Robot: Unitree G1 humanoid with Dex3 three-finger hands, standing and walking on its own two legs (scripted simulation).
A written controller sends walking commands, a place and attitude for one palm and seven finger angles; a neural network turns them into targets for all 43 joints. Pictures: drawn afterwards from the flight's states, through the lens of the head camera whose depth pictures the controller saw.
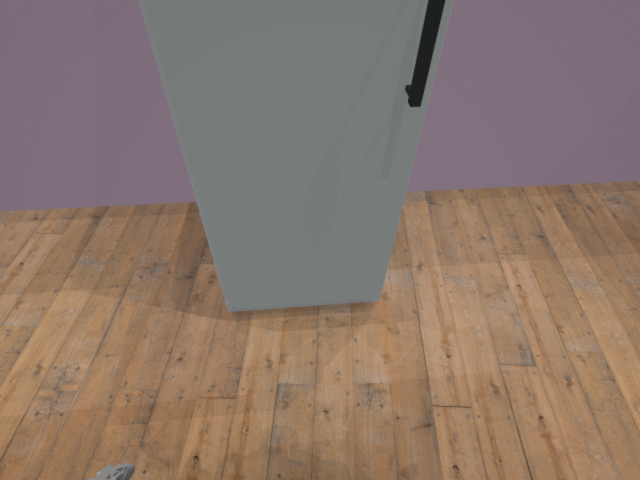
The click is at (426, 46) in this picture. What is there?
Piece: fridge door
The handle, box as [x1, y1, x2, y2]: [405, 0, 444, 106]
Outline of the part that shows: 444,0 428,0 412,82 410,85 406,85 405,88 409,96 408,102 410,106 420,106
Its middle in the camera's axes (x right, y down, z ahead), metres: +0.18 -0.37 +0.68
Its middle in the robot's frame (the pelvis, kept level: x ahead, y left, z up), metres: +0.79 -0.14 +0.23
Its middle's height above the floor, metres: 1.00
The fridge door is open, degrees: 0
